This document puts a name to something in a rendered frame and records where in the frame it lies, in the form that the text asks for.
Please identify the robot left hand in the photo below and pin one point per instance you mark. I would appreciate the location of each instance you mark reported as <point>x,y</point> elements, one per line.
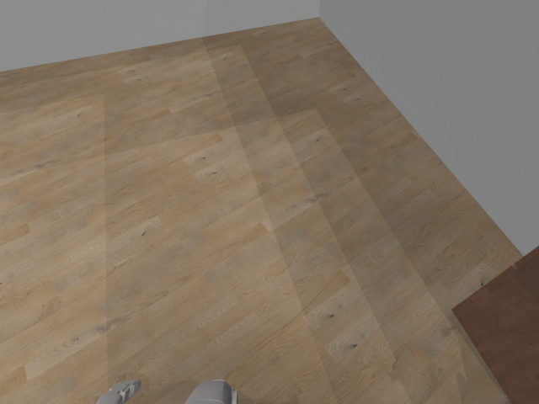
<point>120,393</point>

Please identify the cupboard door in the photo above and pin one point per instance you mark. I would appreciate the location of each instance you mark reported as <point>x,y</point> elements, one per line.
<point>528,276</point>

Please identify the left robot thigh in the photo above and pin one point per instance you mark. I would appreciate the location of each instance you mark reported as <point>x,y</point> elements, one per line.
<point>213,392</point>

